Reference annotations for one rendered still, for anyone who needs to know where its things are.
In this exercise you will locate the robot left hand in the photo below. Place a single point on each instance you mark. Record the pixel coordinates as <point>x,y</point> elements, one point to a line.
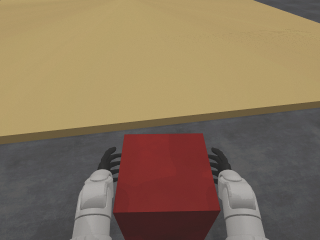
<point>106,163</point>

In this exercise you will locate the robot right hand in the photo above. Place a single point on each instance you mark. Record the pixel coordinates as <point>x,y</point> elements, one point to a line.
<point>221,165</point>

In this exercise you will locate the left robot forearm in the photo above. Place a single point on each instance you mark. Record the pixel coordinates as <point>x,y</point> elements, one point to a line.
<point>94,207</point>

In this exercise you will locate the right robot forearm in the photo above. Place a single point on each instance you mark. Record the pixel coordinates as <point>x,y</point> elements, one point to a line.
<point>240,207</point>

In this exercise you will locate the carton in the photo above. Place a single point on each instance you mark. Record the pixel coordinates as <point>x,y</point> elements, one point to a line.
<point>165,188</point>

